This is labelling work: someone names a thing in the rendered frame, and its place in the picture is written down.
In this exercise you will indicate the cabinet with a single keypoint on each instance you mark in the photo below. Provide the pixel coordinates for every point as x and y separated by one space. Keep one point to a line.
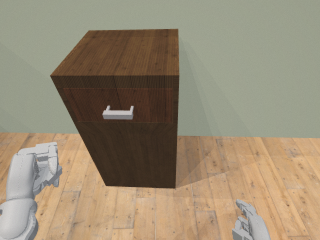
126 154

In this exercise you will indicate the robot right hand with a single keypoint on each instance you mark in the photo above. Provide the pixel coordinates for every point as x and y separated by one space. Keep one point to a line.
253 229

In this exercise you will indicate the drawer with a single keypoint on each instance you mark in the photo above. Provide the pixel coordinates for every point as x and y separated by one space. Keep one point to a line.
150 104

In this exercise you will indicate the robot left hand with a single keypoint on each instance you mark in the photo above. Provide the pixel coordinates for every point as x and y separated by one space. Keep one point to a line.
24 168

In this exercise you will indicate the handle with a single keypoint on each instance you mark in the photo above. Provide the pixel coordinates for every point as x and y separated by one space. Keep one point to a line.
118 114

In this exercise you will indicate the left robot forearm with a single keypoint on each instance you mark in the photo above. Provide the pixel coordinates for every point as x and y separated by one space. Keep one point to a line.
18 220

